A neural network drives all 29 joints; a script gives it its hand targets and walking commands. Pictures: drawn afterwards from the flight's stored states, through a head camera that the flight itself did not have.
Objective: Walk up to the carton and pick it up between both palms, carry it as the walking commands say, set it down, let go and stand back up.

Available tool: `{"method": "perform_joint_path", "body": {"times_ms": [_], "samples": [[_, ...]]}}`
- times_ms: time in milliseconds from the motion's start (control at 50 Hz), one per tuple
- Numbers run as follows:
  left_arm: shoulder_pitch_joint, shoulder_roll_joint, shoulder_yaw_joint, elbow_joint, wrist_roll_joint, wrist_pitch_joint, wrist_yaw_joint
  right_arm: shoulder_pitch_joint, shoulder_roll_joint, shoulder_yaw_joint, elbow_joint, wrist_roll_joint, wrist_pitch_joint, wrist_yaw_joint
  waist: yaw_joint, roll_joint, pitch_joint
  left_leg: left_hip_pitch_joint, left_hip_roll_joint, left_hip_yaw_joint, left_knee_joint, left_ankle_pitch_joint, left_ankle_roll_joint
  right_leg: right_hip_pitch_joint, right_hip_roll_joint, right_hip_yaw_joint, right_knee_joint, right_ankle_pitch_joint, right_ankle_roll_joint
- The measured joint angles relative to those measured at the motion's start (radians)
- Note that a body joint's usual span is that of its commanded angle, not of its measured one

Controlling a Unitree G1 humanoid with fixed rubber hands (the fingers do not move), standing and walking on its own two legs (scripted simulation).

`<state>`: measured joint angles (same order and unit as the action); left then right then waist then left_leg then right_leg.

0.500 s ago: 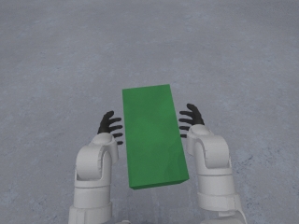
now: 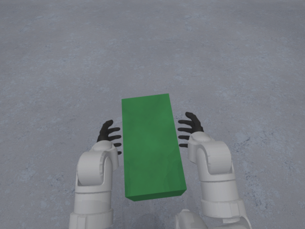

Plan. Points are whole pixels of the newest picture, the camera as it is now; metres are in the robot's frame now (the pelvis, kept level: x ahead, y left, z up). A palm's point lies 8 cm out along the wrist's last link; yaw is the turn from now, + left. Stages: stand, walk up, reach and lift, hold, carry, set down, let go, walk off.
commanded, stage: carry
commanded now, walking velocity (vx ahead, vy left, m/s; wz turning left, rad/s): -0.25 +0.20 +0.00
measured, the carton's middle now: (151, 147) +0.35 +0.01 -0.01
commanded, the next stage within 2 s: none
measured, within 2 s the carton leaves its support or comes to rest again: neither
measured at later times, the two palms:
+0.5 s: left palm out of the picture +0.12 +0.16 +0.10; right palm out of the picture +0.11 -0.07 +0.10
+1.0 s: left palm out of the picture -0.08 +0.21 +0.09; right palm out of the picture -0.08 -0.01 +0.09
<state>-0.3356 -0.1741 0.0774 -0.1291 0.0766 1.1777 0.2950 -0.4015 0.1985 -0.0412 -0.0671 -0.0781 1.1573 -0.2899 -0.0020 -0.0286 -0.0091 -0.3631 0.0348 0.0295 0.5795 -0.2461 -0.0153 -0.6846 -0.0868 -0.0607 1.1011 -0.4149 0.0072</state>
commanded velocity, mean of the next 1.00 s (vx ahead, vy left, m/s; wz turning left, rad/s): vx -0.16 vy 0.13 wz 0.00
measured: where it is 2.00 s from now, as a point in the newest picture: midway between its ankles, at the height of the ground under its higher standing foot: outside the picture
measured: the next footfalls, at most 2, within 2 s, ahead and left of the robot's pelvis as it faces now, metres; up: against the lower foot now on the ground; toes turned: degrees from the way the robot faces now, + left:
right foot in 0.18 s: -0.03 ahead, -0.07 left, +0.00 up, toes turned -9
left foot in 0.56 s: -0.20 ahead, +0.24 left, +0.00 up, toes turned +3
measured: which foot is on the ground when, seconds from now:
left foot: down 0.00-0.18, up 0.20-0.54, down 0.56-0.88, up 0.90-1.00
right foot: up 0.00-0.16, down 0.18-0.56, up 0.58-0.84, down 0.86-1.00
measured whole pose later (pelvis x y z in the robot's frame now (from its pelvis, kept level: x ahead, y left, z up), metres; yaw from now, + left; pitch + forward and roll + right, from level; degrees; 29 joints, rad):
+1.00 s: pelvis -0.38 +0.11 +0.00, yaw +1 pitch +2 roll +1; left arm -0.34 -0.18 0.03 -0.09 0.06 1.16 0.27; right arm -0.35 0.18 -0.07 -0.10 -0.08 1.15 -0.30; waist -0.02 0.03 -0.04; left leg -0.44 0.04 0.07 0.62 -0.24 -0.01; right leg -0.35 -0.04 -0.13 0.56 -0.25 -0.05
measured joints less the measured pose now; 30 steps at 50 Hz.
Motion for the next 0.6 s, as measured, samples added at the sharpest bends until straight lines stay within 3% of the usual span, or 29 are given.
{"method": "perform_joint_path", "body": {"times_ms": [40,80,140,180,240,300,340,420,500,560,600], "samples": [[0.005,0.002,-0.01,-0.01,-0.018,0.004,0.0,0.001,0.0,-0.008,0.004,-0.01,-0.005,-0.002,0.028,0.009,0.003,-0.024,0.008,-0.003,-0.002,0.025,0.005,0.024,0.031,-0.024,0.074,0.001,0.008],[0.003,0.001,-0.022,-0.03,-0.034,0.002,0.002,-0.003,0.001,-0.021,-0.004,-0.022,-0.019,-0.007,0.05,0.018,0.008,-0.054,0.008,-0.001,0.001,0.05,0.01,0.09,0.051,-0.045,0.015,-0.016,0.012],[-0.004,-0.001,-0.028,-0.048,-0.036,-0.012,0.003,-0.013,0.005,-0.027,-0.026,-0.034,-0.033,-0.009,0.059,0.032,0.006,-0.107,-0.006,0.014,0.014,0.082,0.018,0.232,0.063,-0.062,-0.23,-0.027,-0.005],[-0.013,-0.005,-0.025,-0.039,-0.033,-0.024,-0.002,-0.017,0.006,-0.029,-0.032,-0.042,-0.038,-0.011,0.059,0.058,0.004,-0.146,-0.008,0.022,0.038,0.096,0.02,0.324,0.065,-0.082,-0.437,0.06,-0.026],[-0.02,-0.007,-0.028,-0.004,-0.036,-0.036,-0.018,0.017,-0.007,-0.032,-0.044,-0.026,-0.047,-0.016,0.029,0.061,0.033,-0.24,-0.054,0.0,0.3,-0.176,0.009,0.295,0.034,-0.079,-0.445,0.114,-0.068],[-0.004,-0.002,-0.038,-0.014,-0.03,-0.026,-0.029,0.04,-0.016,-0.021,-0.069,0.005,-0.029,-0.022,-0.011,0.045,0.058,-0.289,-0.077,-0.015,0.587,-0.167,-0.006,0.3,-0.004,-0.066,-0.512,0.186,-0.059],[0.001,-0.001,-0.03,-0.026,-0.017,-0.029,-0.03,0.038,-0.015,-0.007,-0.085,0.02,-0.021,-0.023,-0.035,0.033,0.065,-0.265,-0.063,-0.017,0.627,-0.134,-0.026,0.296,-0.023,-0.055,-0.554,0.234,-0.049],[-0.011,-0.004,-0.014,-0.053,0.004,-0.041,-0.024,0.021,-0.009,0.011,-0.119,0.026,-0.018,-0.024,-0.066,0.012,0.059,-0.153,-0.036,-0.025,0.468,-0.164,-0.038,0.261,-0.054,-0.043,-0.597,0.31,-0.032],[-0.037,-0.013,-0.008,-0.048,0.017,-0.037,-0.016,-0.002,0.0,-0.006,-0.112,0.013,-0.022,-0.025,-0.069,-0.007,0.034,-0.01,-0.034,-0.025,0.197,-0.2,-0.012,0.205,-0.079,-0.033,-0.617,0.377,-0.009],[-0.057,-0.02,-0.001,-0.022,0.024,-0.023,-0.007,-0.018,0.007,-0.026,-0.079,0.001,-0.021,-0.019,-0.066,-0.025,0.013,0.094,-0.042,0.003,-0.05,-0.106,0.006,0.149,-0.101,-0.022,-0.595,0.406,0.014],[-0.039,-0.013,0.001,-0.01,0.019,-0.019,-0.001,-0.012,0.005,-0.018,-0.048,0.002,-0.02,-0.012,-0.049,-0.035,0.014,0.059,-0.046,0.009,-0.025,-0.028,-0.005,0.091,-0.092,-0.004,-0.451,0.173,0.012]]}}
